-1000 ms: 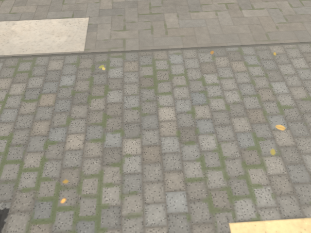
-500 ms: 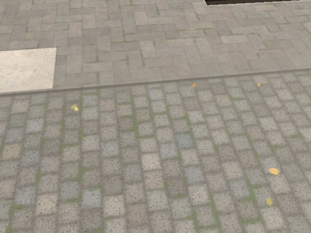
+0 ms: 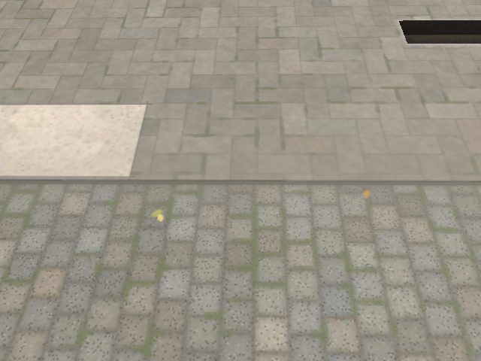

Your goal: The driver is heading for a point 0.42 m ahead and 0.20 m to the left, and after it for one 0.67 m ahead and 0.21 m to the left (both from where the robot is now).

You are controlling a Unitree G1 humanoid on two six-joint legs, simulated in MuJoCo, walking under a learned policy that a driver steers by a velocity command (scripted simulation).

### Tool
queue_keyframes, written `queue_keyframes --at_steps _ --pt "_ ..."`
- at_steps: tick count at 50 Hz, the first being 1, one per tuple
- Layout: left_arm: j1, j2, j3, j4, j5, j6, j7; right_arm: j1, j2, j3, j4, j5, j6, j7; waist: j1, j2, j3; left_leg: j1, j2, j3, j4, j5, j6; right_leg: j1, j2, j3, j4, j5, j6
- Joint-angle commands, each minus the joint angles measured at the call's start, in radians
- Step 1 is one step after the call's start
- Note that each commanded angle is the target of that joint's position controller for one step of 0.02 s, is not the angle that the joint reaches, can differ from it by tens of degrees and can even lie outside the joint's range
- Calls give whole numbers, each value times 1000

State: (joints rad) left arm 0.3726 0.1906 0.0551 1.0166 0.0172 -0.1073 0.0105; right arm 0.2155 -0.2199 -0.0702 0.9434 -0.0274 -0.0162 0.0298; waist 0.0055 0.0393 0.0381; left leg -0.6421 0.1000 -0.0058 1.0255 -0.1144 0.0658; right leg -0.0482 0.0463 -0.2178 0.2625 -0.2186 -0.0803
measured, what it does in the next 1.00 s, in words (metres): walks ahead, turning left: left foot, then right foot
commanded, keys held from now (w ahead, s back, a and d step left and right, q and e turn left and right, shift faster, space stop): w+q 0.60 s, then w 0.22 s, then no key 0.18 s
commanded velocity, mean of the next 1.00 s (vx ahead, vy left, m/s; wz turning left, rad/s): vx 0.47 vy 0.00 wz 0.44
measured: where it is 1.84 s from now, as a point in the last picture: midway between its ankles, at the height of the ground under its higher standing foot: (204, 324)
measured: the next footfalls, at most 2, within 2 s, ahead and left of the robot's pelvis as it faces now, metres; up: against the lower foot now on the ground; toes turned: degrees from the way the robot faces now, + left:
left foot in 0.26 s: +0.27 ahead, +0.10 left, +0.00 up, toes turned +14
right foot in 0.80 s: +0.64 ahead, +0.07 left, +0.00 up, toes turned +24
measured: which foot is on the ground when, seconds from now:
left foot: up 0.00-0.24, down 0.26-0.82, up 0.84-1.00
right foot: down 0.00-0.26, up 0.28-0.78, down 0.80-1.00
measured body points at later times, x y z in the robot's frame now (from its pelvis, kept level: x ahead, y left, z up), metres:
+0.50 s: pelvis +0.26 +0.07 +0.00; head +0.29 +0.09 +0.45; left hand +0.33 +0.35 -0.12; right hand +0.36 -0.19 -0.13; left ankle +0.23 +0.09 -0.75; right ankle +0.37 -0.09 -0.67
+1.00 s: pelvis +0.54 +0.11 +0.00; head +0.58 +0.11 +0.45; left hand +0.49 +0.38 -0.12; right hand +0.72 -0.10 -0.14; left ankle +0.45 +0.20 -0.66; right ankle +0.60 +0.05 -0.75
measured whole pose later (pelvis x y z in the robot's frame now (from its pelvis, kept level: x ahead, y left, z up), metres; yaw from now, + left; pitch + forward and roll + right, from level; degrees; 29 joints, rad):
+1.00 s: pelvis +0.54 +0.11 +0.00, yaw +27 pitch +0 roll +0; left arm 0.25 0.24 0.03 0.85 0.01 -0.08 -0.01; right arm 0.26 -0.27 -0.05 0.86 -0.03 -0.04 0.00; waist 0.00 0.04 0.07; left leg -0.45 -0.06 -0.08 1.10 -0.36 0.04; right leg -0.24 0.04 -0.06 0.38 -0.14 -0.07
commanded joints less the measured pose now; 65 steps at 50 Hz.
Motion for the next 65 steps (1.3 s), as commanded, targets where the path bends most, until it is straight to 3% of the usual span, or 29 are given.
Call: queue_keyframes --at_steps 1,7,10,12,13,14,15,17,19,21,24,34,37,39,40,41,42,43,44,45,47,52,54,58,61,62,63,64,65 --pt "11 89 9 -43 -1 -17 6 -67 -3 9 -72 2 -4 12 -6 -101 64 -26 -1 38 -140 106 -10 -52 -257 77 -133 346 -40" --pt "94 128 13 -13 2 -2 28 -208 -9 19 -145 -6 -8 23 23 -105 69 31 -57 147 -371 57 44 124 -309 -11 -49 627 -32" --pt "63 169 24 -21 7 15 38 -111 -43 1 -127 -10 -6 14 -35 -151 -1 169 -143 190 -390 -96 109 187 -325 -51 157 1008 -29" --pt "38 194 31 -40 4 34 29 95 -91 -26 -67 -15 -17 3 -125 -127 -116 428 -198 170 -499 -116 162 110 -319 -64 508 936 -17" --pt "24 179 27 -71 0 35 22 222 -177 -57 -39 -28 -22 -11 -184 -33 -204 659 -58 -42 -569 -192 218 -100 -284 -67 816 606 16" --pt "35 83 14 -154 -13 25 -2 164 -282 -81 -68 -11 -11 -15 -92 231 -268 948 229 -634 -683 -156 384 -575 -29 14 1211 -309 84" --pt "-87 155 22 -187 -1 11 -10 187 -277 -77 -73 5 4 -21 -134 29 -257 922 239 -679 -762 -123 389 -702 -47 227 1248 -263 72" --pt "-110 137 15 -193 -13 -10 -13 90 -171 -49 -63 13 -3 -32 -50 -92 -51 678 182 -437 -790 51 299 -682 -145 246 1071 -115 62" --pt "-80 126 15 -185 24 25 -13 33 -126 -31 -74 24 -24 -40 14 -84 -28 543 80 -296 -802 206 244 -557 -174 251 952 -95 87" --pt "-76 115 14 -196 35 60 -21 61 -140 -29 -71 33 -46 -35 27 -59 -38 507 41 -252 -804 303 238 -529 -170 235 891 -87 111" --pt "-182 114 10 -244 31 77 -25 122 -177 -36 -68 31 -53 -30 2 -25 -12 493 9 -238 -822 310 213 -588 -168 212 771 11 137" --pt "-487 119 -15 -372 17 61 -42 297 -170 -25 -58 16 -47 -43 -115 32 16 714 20 -285 -762 422 156 -659 -93 189 389 205 101" --pt "-407 143 -11 -364 13 46 -39 257 -191 -24 -62 11 -55 -53 -58 49 8 707 44 -277 -712 576 113 -469 -57 187 279 156 43" --pt "-185 190 12 -296 9 34 -19 220 -218 -27 -62 8 -63 -47 43 36 -94 696 7 -236 -485 790 79 -205 -1 163 219 105 1" --pt "-36 222 24 -263 19 23 -5 212 -202 -22 -69 11 -67 -41 113 4 -183 579 -36 -207 -277 632 65 19 -85 239 200 109 -31" --pt "88 312 41 -258 42 22 8 269 -113 -1 -102 30 -72 -36 116 -153 -329 373 -136 -134 43 196 36 257 -345 581 188 -6 -101" --pt "54 335 54 -235 26 38 -4 385 -116 -5 -84 48 -67 -37 38 -353 -363 167 -271 -101 264 -398 11 310 -491 990 37 128 -222" --pt "-65 243 36 -266 2 45 -14 332 -159 -8 -65 14 -54 -47 3 -150 -190 104 -192 -136 326 -337 10 152 -461 886 36 159 -218" --pt "-128 167 15 -273 -5 39 -18 240 -146 -3 -75 5 -51 -43 4 -45 -86 113 -164 -133 288 -285 0 26 -412 702 45 331 -202" --pt "-143 132 2 -261 1 32 -19 207 -122 1 -84 7 -48 -40 -13 -28 -46 136 -136 -122 231 -270 -6 -45 -360 569 37 519 -169" --pt "-115 120 -9 -221 -4 14 -17 201 -110 4 -86 -6 -28 -31 -32 -101 -50 192 -120 -104 138 -262 -24 -99 -295 408 25 753 -131" --pt "-104 151 -15 -182 -3 8 -17 160 -70 21 -87 -3 -4 -22 -60 -136 -93 225 -122 -42 -79 -172 -58 -121 -246 261 18 905 -128" --pt "-97 152 -19 -170 -5 19 -15 94 -50 37 -94 -1 -1 -22 -40 -161 -93 279 -105 2 -220 -99 -63 -142 -215 217 21 874 -106" --pt "-41 162 -18 -133 -5 38 -13 23 -60 46 -88 7 1 -35 -1 -160 -98 350 -104 22 -371 -49 -61 -114 -233 247 55 738 -98" --pt "-64 151 -24 -124 -13 53 -3 30 -58 51 -66 1 -12 -48 -25 -117 -59 473 -93 9 -597 36 -34 -160 -232 287 107 465 -60" --pt "-40 139 -28 -119 -5 54 0 44 -93 46 -57 -5 -21 -54 -22 -60 -64 554 -30 -67 -662 164 -24 -194 -207 293 134 317 -20" --pt "20 120 -31 -122 5 55 1 73 -155 36 -52 -9 -28 -61 15 23 -95 639 103 -186 -629 427 2 -235 -153 262 182 84 11" --pt "132 48 -49 -81 -14 68 5 26 -151 39 -45 17 -20 -63 64 122 -117 590 170 -238 -628 476 100 -199 -90 217 154 -146 25" --pt "104 78 -47 -56 -8 86 15 -4 -97 50 -48 25 -15 -57 40 81 -80 503 139 -239 -653 341 100 -135 -85 215 118 -140 37"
